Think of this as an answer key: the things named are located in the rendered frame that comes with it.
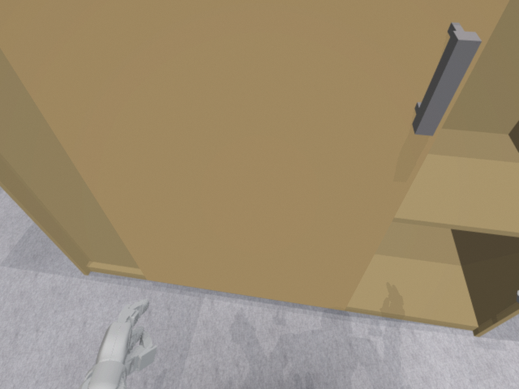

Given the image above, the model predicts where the robot left hand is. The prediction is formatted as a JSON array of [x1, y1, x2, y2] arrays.
[[96, 299, 157, 376]]

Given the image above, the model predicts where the handle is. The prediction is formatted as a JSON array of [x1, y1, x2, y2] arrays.
[[412, 23, 482, 136]]

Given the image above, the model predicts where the left robot forearm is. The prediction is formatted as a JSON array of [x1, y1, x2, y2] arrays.
[[79, 361, 127, 389]]

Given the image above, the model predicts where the wardrobe door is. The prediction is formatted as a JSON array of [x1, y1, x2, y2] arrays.
[[0, 49, 140, 269], [0, 0, 509, 310]]

